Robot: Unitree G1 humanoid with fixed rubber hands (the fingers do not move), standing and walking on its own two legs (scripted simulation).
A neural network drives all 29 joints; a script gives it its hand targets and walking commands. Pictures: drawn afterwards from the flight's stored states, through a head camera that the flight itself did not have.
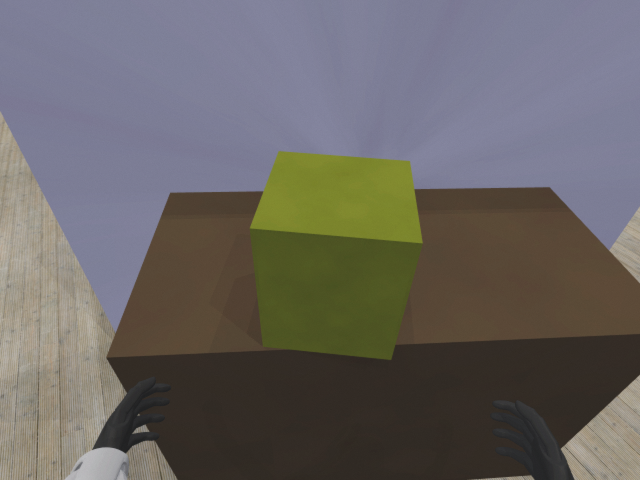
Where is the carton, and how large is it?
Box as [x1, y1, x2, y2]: [250, 151, 422, 359]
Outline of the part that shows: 279,151 250,226 263,346 390,359 422,243 409,161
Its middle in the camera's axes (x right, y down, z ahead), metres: +0.02 +0.02 +0.63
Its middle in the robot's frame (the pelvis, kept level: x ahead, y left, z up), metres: +0.47 -0.01 +0.05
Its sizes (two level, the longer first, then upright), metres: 0.210 0.200 0.250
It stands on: a pedestal, 0.70 m high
